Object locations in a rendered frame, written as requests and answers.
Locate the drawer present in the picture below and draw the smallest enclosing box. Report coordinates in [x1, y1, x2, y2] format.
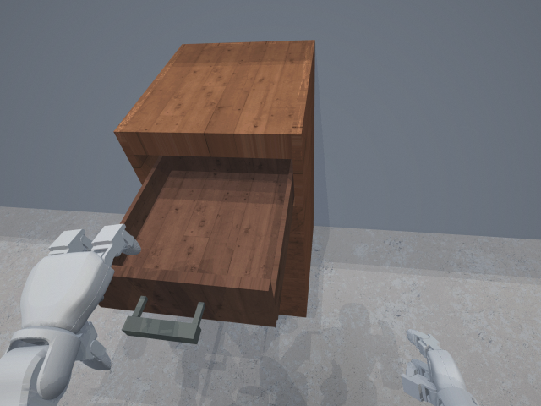
[98, 156, 294, 327]

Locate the left robot forearm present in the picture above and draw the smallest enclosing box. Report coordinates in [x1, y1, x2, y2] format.
[0, 326, 81, 406]

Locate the robot left hand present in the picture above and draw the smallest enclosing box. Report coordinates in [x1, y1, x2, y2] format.
[20, 224, 141, 370]

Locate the robot right hand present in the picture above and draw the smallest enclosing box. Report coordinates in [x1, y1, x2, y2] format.
[402, 329, 467, 406]

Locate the cabinet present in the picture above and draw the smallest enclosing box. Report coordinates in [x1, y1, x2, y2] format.
[113, 40, 315, 317]

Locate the right robot forearm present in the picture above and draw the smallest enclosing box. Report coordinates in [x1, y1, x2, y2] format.
[435, 387, 480, 406]

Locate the handle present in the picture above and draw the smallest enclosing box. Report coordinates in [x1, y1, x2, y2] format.
[122, 296, 205, 344]

